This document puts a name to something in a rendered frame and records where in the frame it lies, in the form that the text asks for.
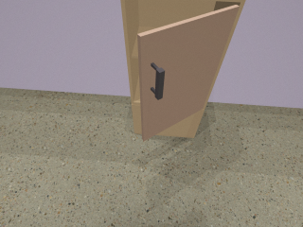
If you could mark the cupboard door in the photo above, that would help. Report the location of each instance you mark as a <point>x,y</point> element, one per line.
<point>190,52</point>

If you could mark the handle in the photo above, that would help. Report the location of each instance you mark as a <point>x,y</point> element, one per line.
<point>159,81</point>

